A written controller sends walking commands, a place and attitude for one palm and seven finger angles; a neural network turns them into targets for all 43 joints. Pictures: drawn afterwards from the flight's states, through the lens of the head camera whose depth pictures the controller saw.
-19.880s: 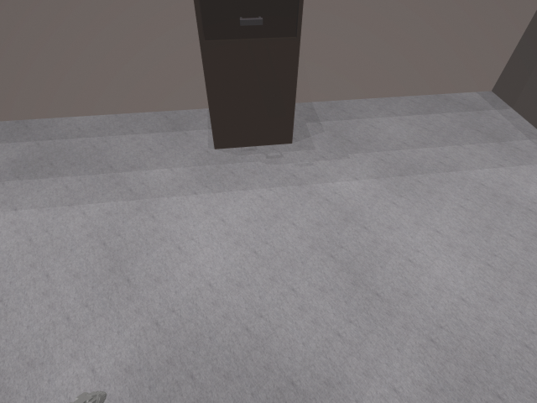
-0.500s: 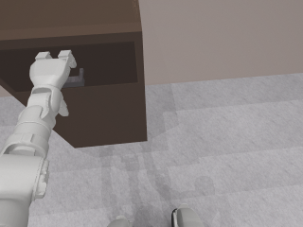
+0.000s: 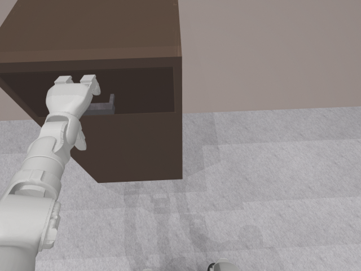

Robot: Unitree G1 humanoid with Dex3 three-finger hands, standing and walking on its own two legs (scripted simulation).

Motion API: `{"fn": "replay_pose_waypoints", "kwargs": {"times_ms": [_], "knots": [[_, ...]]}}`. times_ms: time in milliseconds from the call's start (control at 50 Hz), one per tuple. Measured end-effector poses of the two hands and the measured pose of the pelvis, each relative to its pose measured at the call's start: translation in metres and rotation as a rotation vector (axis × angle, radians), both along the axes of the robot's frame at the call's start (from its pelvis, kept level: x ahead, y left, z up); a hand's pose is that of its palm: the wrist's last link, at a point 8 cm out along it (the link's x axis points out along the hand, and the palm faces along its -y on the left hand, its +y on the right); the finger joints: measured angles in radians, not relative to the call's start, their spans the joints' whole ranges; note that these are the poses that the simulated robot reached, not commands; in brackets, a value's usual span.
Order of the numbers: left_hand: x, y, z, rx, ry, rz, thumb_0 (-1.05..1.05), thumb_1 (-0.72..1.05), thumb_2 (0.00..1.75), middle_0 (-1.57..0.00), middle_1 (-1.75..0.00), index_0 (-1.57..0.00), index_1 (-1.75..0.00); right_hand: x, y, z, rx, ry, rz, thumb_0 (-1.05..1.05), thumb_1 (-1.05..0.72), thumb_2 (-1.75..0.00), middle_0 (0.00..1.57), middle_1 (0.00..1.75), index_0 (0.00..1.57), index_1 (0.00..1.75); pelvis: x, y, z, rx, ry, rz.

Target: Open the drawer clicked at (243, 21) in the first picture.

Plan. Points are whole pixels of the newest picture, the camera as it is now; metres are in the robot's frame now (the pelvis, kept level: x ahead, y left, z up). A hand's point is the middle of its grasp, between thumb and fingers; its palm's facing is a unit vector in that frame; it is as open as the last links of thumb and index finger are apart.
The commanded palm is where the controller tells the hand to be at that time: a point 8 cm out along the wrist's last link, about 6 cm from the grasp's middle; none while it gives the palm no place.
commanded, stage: re-aim the fingers above the handle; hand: left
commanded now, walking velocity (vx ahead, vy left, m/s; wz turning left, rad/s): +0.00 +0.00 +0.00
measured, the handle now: (96, 103) +0.54 +0.23 -0.02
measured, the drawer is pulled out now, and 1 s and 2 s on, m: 0.00 0.00 0.00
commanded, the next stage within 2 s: lower the fingers behind the handle in 1.96 s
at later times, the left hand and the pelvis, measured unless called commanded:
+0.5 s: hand (82, 109) +0.47 +0.23 +0.05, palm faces -0.03 +0.01 -1.00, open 13.8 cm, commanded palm +0.45 +0.24 +0.10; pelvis -0.01 +0.00 +0.00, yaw -1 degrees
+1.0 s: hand (78, 108) +0.48 +0.25 +0.04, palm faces -0.05 +0.00 -1.00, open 13.8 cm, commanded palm +0.46 +0.25 +0.09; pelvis -0.01 +0.01 -0.01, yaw -2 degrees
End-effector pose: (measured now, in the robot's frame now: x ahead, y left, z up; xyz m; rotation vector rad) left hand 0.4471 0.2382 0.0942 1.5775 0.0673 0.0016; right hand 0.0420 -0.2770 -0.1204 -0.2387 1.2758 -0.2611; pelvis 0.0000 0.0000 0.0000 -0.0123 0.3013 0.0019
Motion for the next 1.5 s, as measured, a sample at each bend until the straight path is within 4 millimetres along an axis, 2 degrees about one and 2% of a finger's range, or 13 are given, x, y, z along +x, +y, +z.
{"fn": "replay_pose_waypoints", "kwargs": {"times_ms": [220,360,480,660,900,1100,1200,1340,1500], "knots": [[0.012,-0.008,0.007,-0.003,-0.014,0.023,0.0,-0.49,0.3,-0.32,-1.2,-0.32,-1.2,-0.025,0.003,-0.003,0.012,0.044,-0.033,0.0,-0.91,-0.9,0.2,0.3,0.21,0.3,-0.004,0.001,-0.001,0.0,0.009,-0.008],[0.011,-0.009,0.005,-0.005,0.013,0.009,0.0,-0.49,0.3,-0.32,-1.2,-0.32,-1.2,-0.044,0.007,-0.003,0.019,0.071,-0.062,0.0,-0.91,-0.9,0.2,0.3,0.21,0.3,-0.006,0.002,-0.001,0.004,0.002,-0.021],[0.006,-0.006,0.006,-0.003,-0.008,-0.003,0.0,-0.49,0.3,-0.32,-1.2,-0.32,-1.2,-0.053,0.006,-0.004,0.016,0.084,-0.065,0.0,-0.91,-0.9,0.2,0.3,0.21,0.3,-0.009,0.003,-0.002,0.005,0.005,-0.022],[0.005,-0.001,0.004,0.008,-0.001,0.021,0.0,-0.49,0.3,-0.32,-1.2,-0.32,-1.2,-0.05,0.004,-0.002,0.001,0.064,-0.053,0.0,-0.91,-0.9,0.2,0.3,0.21,0.3,-0.014,0.004,-0.002,0.003,0.006,-0.016],[0.016,-0.006,0.004,-0.01,-0.013,0.006,0.0,-0.49,0.3,-0.32,-1.2,-0.32,-1.2,-0.048,0.004,0.0,-0.013,0.055,-0.049,0.0,-0.91,-0.9,0.2,0.3,0.21,0.3,-0.013,0.006,-0.005,0.0,0.024,-0.019],[0.009,0.016,0.0,0.009,0.031,0.033,0.0,-0.49,0.3,-0.32,-1.2,-0.32,-1.2,-0.05,0.01,-0.003,0.002,0.085,-0.059,0.0,-0.91,-0.9,0.2,0.3,0.21,0.3,-0.009,0.008,-0.004,-0.002,0.022,-0.021],[0.007,0.011,0.0,-0.012,0.017,-0.009,0.0,-0.49,0.3,-0.32,-1.2,-0.32,-1.2,-0.046,0.011,-0.003,-0.002,0.09,-0.045,0.0,-0.91,-0.9,0.2,0.3,0.21,0.3,-0.007,0.008,-0.004,-0.006,0.02,-0.009],[0.013,0.002,0.003,-0.014,-0.029,-0.005,0.0,-0.49,0.3,-0.32,-1.2,-0.32,-1.2,-0.037,0.01,-0.004,0.002,0.068,-0.035,0.0,-0.91,-0.9,0.2,0.3,0.21,0.3,-0.007,0.009,-0.005,-0.007,0.022,-0.007],[0.02,0.004,0.0,0.003,0.023,0.042,0.0,-0.49,0.3,-0.32,-1.2,-0.32,-1.2,-0.035,0.009,-0.003,0.005,0.053,-0.045,0.0,-0.91,-0.9,0.2,0.3,0.21,0.3,-0.007,0.007,-0.004,-0.002,0.024,-0.017]]}}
